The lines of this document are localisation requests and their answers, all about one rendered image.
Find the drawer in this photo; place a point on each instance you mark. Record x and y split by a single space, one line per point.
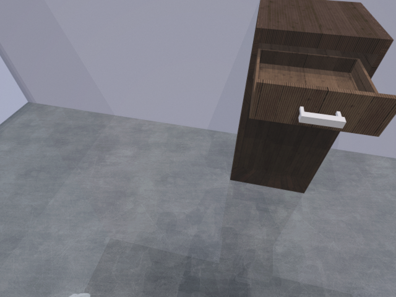
284 81

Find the handle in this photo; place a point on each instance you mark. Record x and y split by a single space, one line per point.
321 119

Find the cabinet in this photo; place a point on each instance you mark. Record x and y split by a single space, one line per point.
287 156

